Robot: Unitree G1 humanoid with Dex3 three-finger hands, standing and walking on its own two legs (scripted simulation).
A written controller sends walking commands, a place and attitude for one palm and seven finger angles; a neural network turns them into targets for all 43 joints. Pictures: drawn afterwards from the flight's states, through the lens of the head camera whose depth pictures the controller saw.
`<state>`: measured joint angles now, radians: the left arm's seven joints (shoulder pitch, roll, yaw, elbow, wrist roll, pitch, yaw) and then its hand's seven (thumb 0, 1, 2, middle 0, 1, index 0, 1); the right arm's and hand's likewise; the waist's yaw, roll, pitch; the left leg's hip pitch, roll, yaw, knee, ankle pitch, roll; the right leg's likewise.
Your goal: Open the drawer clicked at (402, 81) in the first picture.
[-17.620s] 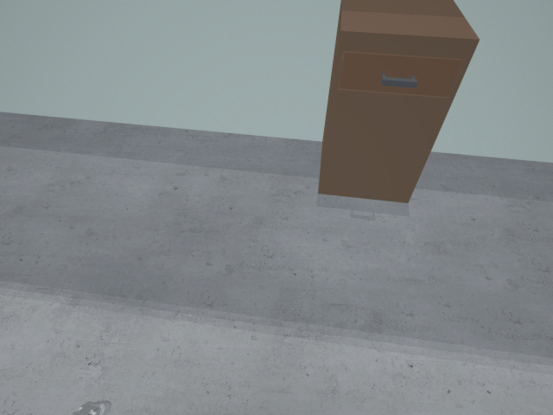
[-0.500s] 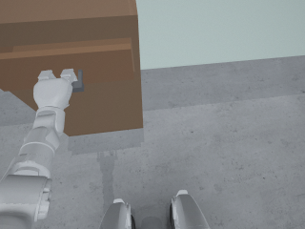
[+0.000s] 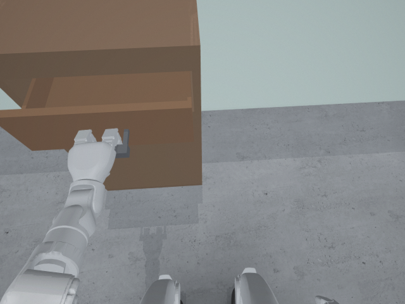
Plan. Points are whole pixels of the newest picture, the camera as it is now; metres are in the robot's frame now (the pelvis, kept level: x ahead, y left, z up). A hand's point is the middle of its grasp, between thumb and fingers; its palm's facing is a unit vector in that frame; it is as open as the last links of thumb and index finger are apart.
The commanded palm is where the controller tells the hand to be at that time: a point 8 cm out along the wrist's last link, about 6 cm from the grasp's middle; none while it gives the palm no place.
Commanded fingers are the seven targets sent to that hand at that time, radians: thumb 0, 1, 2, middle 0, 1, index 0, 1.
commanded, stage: pull the drawer open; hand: left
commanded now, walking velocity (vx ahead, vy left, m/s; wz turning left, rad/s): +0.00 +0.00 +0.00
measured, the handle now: (102, 143) +0.45 +0.23 -0.03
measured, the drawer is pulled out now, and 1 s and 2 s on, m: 0.10 0.22 0.30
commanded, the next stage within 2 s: none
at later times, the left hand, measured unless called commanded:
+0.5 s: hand (99, 194) +0.34 +0.22 -0.05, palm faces -0.04 -0.02 -1.00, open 5.5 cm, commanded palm +0.31 +0.22 +0.00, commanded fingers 0.00 0.90 0.90 -0.40 -1.35 -0.40 -1.35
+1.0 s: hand (96, 221) +0.28 +0.22 -0.05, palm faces -0.04 -0.03 -1.00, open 5.5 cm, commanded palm +0.25 +0.21 +0.00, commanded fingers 0.00 0.90 0.90 -0.40 -1.35 -0.40 -1.35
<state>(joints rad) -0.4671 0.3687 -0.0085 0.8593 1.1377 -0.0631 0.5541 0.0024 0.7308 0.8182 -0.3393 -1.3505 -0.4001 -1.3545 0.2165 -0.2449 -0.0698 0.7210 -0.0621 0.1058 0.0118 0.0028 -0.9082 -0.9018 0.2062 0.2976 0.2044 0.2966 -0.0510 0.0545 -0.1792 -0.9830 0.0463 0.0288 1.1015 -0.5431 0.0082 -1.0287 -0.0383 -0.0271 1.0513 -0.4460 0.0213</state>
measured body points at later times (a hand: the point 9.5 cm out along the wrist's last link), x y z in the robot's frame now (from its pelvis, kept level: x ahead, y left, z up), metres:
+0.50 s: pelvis +0.00 -0.01 +0.00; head +0.10 -0.02 +0.44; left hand +0.34 +0.22 +0.00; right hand +0.10 -0.27 -0.14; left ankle -0.02 +0.11 -0.66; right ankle +0.02 -0.14 -0.66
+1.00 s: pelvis +0.00 -0.01 +0.01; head +0.08 -0.03 +0.45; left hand +0.28 +0.22 +0.00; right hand +0.15 -0.26 -0.12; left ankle -0.02 +0.11 -0.66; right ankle +0.02 -0.14 -0.66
